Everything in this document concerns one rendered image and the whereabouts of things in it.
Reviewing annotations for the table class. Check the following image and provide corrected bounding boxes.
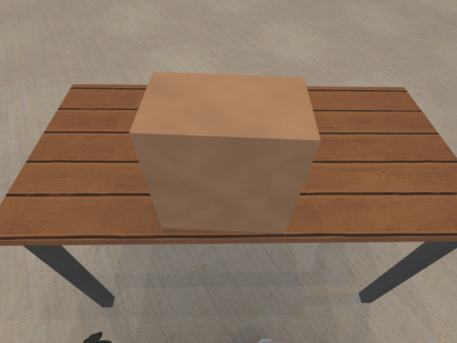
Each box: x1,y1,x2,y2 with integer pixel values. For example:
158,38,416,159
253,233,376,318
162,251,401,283
0,84,457,307

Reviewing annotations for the carton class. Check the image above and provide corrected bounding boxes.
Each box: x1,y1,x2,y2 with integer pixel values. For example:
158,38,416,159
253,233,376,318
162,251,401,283
129,71,321,233

